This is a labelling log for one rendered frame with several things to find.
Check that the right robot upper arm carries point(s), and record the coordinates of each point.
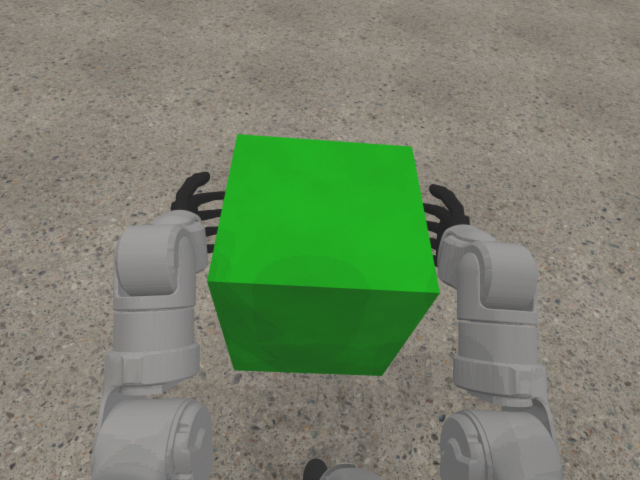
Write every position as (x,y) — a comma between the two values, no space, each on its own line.
(497,445)

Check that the robot left forearm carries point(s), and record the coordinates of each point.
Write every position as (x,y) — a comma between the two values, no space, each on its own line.
(154,290)

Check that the carton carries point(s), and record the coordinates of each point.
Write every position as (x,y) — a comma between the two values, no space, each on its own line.
(322,261)

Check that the robot right forearm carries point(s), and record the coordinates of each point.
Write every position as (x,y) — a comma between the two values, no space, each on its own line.
(497,358)

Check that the right robot hand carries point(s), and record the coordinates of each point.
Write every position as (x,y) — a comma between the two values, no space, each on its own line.
(455,215)

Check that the left robot hand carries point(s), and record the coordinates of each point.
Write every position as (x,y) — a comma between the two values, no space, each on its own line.
(185,200)

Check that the left robot upper arm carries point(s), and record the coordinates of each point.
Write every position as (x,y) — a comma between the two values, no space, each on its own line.
(155,439)

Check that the robot right foot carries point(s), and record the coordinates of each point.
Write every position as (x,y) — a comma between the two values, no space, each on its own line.
(314,469)

